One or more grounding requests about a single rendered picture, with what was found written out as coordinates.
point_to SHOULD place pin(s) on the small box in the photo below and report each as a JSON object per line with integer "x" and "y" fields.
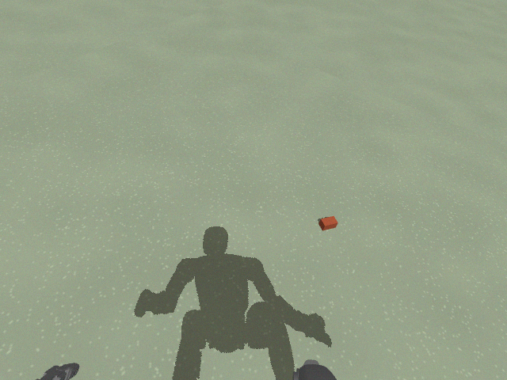
{"x": 328, "y": 223}

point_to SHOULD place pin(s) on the left robot hand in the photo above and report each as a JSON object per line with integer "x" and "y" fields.
{"x": 65, "y": 372}

